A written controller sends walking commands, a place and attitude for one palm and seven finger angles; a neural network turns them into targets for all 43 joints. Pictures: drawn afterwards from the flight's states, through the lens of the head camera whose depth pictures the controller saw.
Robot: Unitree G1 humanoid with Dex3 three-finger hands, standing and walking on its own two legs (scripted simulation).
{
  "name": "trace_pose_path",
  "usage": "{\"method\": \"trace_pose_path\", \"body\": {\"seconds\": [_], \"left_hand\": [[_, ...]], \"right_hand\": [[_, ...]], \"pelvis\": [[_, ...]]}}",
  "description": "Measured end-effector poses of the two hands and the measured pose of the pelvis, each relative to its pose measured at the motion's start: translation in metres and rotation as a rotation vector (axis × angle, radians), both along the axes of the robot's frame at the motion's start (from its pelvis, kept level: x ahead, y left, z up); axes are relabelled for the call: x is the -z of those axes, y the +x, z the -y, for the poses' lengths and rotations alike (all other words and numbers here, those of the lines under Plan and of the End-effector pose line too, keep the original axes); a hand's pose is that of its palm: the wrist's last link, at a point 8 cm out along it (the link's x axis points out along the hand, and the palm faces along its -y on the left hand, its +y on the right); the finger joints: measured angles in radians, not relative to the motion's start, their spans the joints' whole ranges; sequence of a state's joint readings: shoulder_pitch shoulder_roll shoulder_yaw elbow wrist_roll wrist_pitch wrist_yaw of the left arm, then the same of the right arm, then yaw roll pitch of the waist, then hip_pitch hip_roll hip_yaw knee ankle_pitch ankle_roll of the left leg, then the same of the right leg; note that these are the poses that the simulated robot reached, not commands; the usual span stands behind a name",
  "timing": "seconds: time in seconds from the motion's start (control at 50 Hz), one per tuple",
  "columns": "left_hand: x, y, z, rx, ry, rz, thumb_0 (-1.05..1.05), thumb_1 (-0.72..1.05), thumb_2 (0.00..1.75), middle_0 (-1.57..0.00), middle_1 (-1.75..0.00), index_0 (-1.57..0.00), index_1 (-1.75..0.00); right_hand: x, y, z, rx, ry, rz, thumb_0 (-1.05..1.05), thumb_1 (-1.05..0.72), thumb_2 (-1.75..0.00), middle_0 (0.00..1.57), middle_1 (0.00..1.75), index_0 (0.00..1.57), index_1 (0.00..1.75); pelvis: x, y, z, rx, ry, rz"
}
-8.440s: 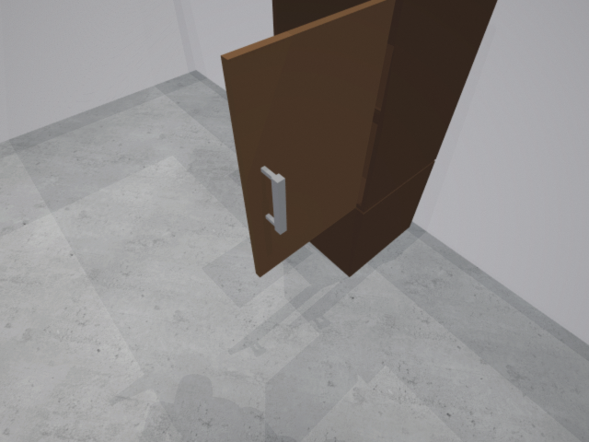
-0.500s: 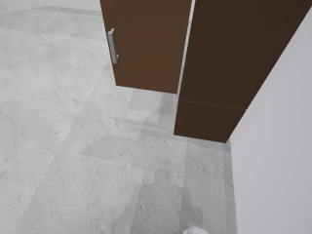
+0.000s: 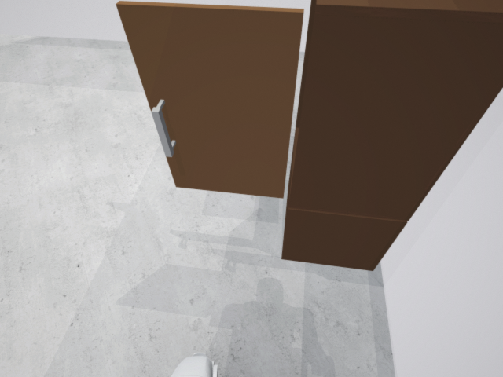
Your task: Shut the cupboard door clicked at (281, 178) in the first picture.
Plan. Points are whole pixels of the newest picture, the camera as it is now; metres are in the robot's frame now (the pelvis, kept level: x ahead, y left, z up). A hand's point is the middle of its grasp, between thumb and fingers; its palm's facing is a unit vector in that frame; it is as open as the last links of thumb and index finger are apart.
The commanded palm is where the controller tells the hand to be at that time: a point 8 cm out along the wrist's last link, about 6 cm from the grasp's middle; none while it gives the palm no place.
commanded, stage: take the last steps up to it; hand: left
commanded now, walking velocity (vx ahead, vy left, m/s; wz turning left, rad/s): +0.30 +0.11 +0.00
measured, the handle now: (165, 129) +0.71 +0.29 -0.07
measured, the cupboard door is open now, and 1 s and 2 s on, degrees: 90 90 90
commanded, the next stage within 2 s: come to a stop and stand still in 0.42 s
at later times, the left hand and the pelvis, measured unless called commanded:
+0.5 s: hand (135, 308) +0.26 +0.27 -0.17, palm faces -0.01 -0.98 -0.20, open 7.3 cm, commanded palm none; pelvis +0.18 +0.08 -0.01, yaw -3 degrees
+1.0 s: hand (155, 282) +0.33 +0.25 -0.19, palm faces +0.02 -0.97 -0.23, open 7.4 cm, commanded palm none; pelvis +0.25 +0.06 -0.02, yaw -1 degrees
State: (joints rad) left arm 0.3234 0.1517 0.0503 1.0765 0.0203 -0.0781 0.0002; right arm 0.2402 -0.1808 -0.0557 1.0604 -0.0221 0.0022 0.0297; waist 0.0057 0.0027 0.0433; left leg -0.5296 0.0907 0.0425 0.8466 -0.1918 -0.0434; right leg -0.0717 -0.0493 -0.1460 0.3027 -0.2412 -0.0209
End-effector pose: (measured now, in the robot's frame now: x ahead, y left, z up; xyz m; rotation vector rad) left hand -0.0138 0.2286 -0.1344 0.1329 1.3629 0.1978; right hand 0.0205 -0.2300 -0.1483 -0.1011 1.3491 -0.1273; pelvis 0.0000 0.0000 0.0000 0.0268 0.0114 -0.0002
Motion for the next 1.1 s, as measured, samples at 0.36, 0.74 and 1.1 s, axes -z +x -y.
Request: {"method": "trace_pose_path", "body": {"seconds": [0.36,0.74,1.1], "left_hand": [[0.028,0.149,-0.081,0.008,-0.044,-0.02,0.01,0.91,0.89,-0.19,-0.29,-0.2,-0.3],[0.017,0.354,-0.055,0.166,-0.017,0.163,0.0,0.91,0.89,-0.2,-0.29,-0.2,-0.3],[0.019,0.31,-0.062,0.058,0.049,0.044,0.0,0.91,0.89,-0.2,-0.29,-0.2,-0.3]], "right_hand": [[-0.002,0.172,-0.082,-0.024,-0.079,0.155,-0.01,-0.94,-0.9,0.2,0.3,0.2,0.3],[0.014,0.167,-0.091,0.136,-0.008,-0.142,0.0,-0.91,-0.9,0.2,0.3,0.2,0.3],[0.017,0.256,-0.038,0.05,-0.077,-0.026,0.0,-0.91,-0.9,0.2,0.3,0.2,0.3]], "pelvis": [[0.015,0.131,-0.084,0.036,-0.009,0.006],[0.015,0.241,-0.071,0.051,-0.022,-0.012],[0.019,0.249,-0.048,0.012,-0.022,0.002]]}}
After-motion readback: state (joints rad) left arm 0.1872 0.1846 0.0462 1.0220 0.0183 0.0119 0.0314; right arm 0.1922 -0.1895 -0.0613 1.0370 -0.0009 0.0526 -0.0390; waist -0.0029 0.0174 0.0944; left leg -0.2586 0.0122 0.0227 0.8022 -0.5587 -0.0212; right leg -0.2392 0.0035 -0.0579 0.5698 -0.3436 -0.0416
